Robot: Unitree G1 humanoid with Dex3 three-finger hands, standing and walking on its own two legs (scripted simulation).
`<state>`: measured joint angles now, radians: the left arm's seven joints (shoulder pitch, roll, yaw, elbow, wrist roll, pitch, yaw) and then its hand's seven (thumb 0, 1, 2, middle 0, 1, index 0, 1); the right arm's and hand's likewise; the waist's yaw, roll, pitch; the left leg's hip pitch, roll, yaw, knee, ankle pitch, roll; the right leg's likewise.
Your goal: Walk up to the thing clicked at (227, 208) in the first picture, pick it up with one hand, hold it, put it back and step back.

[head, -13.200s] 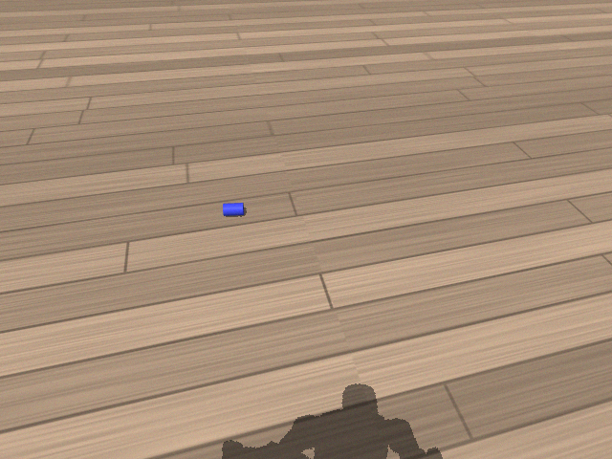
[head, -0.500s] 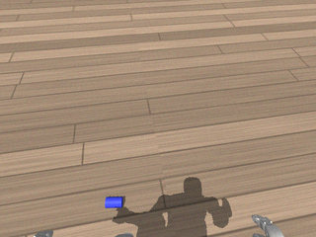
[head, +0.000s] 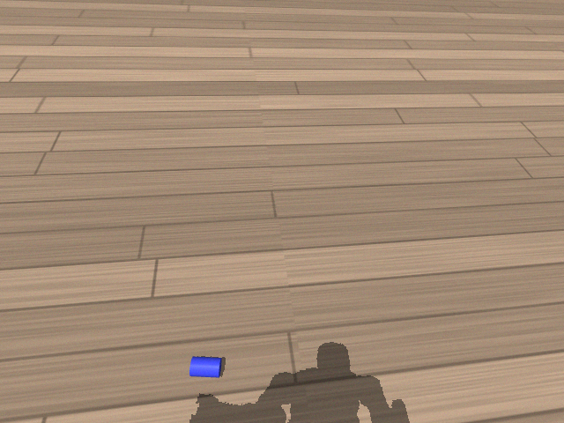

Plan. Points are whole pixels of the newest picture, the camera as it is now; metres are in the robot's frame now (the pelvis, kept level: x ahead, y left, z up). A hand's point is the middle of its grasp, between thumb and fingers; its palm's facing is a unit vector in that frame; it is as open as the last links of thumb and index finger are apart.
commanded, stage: walk up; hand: left
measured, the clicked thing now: (205, 366) +0.41 +0.23 -0.73
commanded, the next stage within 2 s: stand in 1.04 s
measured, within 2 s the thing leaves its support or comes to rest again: neither
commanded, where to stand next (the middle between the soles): +0.02 -0.01 m, yaw -1 degrees
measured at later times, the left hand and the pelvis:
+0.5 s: hand out of the picture +0.07 +0.25 -0.13, palm faces +0.01 -0.94 -0.35, open 7.4 cm; pelvis -0.01 -0.01 +0.02, yaw +0 degrees
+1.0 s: hand out of the picture +0.07 +0.24 -0.14, palm faces +0.00 -0.95 -0.32, open 7.4 cm; pelvis -0.01 +0.00 +0.02, yaw +0 degrees
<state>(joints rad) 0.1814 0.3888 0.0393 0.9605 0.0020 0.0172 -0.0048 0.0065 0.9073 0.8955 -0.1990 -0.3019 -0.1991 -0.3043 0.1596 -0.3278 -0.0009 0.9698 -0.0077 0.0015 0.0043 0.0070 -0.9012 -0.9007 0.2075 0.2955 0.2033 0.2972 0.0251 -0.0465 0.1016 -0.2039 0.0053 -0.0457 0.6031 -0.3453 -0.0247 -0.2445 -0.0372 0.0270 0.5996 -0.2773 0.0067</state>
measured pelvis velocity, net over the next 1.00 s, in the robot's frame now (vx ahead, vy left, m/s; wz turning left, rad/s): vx -0.01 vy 0.00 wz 0.00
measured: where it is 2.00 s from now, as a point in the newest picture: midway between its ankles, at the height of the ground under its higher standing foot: outside the picture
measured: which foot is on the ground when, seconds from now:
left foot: down 0.00-1.00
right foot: down 0.00-1.00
